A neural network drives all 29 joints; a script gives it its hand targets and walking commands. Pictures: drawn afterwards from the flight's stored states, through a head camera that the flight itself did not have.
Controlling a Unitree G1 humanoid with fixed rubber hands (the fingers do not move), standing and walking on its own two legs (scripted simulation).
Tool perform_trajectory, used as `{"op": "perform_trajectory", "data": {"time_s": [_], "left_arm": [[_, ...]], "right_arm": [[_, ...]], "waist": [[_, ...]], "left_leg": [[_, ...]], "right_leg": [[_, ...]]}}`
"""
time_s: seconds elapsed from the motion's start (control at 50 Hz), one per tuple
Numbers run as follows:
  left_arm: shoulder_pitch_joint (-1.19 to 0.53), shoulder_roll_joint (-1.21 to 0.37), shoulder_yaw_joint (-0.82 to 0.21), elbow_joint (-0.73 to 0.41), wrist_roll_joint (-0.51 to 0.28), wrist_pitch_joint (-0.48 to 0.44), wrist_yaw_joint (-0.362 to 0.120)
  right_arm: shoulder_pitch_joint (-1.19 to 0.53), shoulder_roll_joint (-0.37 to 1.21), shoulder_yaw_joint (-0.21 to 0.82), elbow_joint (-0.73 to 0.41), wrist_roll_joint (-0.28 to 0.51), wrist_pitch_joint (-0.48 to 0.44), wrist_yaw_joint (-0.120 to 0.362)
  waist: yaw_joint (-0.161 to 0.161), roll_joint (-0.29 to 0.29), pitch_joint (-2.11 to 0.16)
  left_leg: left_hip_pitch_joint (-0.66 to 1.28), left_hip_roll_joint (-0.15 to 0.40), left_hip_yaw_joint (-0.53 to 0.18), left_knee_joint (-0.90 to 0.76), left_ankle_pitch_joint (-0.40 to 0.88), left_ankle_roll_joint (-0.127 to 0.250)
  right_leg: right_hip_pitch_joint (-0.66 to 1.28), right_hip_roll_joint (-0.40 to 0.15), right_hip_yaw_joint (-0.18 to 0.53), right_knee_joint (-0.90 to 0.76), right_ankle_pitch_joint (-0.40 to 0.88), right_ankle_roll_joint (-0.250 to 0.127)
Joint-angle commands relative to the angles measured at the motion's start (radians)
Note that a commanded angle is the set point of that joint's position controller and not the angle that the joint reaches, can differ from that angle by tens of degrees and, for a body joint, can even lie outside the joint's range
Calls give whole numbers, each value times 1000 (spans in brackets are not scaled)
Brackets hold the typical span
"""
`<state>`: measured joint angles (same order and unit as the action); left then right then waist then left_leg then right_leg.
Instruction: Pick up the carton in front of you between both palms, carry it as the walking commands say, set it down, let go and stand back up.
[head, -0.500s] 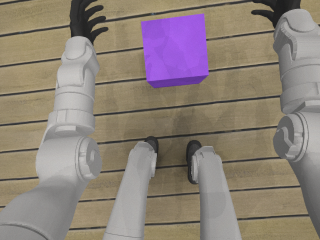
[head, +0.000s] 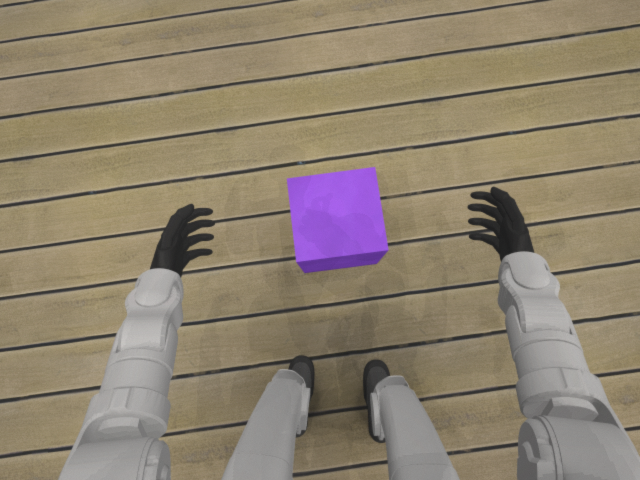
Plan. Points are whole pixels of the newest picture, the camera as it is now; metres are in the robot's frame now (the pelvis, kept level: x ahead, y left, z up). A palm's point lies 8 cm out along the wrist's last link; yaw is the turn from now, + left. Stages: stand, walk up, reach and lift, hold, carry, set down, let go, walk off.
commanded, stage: let go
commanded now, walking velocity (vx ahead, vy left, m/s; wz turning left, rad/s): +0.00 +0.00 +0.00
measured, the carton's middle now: (336, 225) +0.51 +0.02 -0.60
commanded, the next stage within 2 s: stand in 0.92 s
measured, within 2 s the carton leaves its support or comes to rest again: neither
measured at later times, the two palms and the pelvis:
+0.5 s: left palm (114, 395) +0.19 +0.23 -0.01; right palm (587, 392) +0.22 -0.23 -0.02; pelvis +0.04 +0.00 +0.06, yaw +1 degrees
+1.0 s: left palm (97, 395) +0.19 +0.25 -0.01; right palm (602, 419) +0.19 -0.25 -0.02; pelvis +0.04 +0.00 +0.05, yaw +2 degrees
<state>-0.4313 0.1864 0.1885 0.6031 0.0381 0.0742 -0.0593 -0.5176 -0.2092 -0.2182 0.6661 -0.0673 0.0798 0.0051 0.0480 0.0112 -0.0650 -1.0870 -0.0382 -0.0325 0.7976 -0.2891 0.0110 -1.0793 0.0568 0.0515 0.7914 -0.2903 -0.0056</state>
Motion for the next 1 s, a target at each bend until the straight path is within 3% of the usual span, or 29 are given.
{"op": "perform_trajectory", "data": {"time_s": [0.0,0.22,0.38,0.52,0.62,0.8,0.82,0.9,0.92,0.98], "left_arm": [[66,76,-11,-97,-16,-44,-2],[455,86,-94,-199,-59,-94,4],[606,108,-126,-254,-61,-76,-8],[608,122,-124,-270,-44,-8,-16],[611,121,-113,-268,-24,41,-15],[609,120,-110,-279,-16,65,-17],[571,149,-114,-348,6,120,12],[592,132,-135,-331,-18,146,39],[579,249,-97,-180,-17,64,78],[571,228,-107,-136,3,-14,81]], "right_arm": [[24,-87,6,-101,8,-47,8],[431,-81,81,-189,50,-102,21],[642,-80,127,-272,60,-85,32],[687,-84,147,-316,62,-14,60],[686,-89,153,-336,64,34,71],[691,-89,145,-350,52,60,66],[750,-97,137,-287,68,29,47],[709,-103,157,-323,77,17,32],[687,-188,133,-186,20,-9,-5],[713,-209,133,-143,19,-46,-17]], "waist": [[-7,-18,-672],[-13,2,-375],[-36,-41,-114],[-47,-18,73],[-40,5,139],[-44,-19,130],[-52,8,79],[-46,-26,92],[-23,-119,120],[-50,-48,101]], "left_leg": [[582,19,-20,-50,488,-33],[800,23,-23,-226,457,-38],[894,10,-2,-376,308,-33],[950,8,11,-426,168,-23],[960,8,15,-425,136,-21],[1004,5,12,-407,192,-17],[991,-18,14,-374,182,-27],[948,-15,5,-363,174,-20],[848,48,-28,-342,130,-36],[858,66,-56,-353,37,-23]], "right_leg": [[411,-6,-16,-68,351,20],[672,-19,-10,-238,321,10],[895,-27,-14,-378,291,14],[947,-36,-22,-431,169,13],[971,-39,-22,-435,136,11],[996,-35,-20,-415,207,16],[1041,-37,-20,-387,273,9],[1019,-41,-14,-367,287,9],[858,-89,19,-380,97,19],[814,-103,68,-409,-64,-1]]}}
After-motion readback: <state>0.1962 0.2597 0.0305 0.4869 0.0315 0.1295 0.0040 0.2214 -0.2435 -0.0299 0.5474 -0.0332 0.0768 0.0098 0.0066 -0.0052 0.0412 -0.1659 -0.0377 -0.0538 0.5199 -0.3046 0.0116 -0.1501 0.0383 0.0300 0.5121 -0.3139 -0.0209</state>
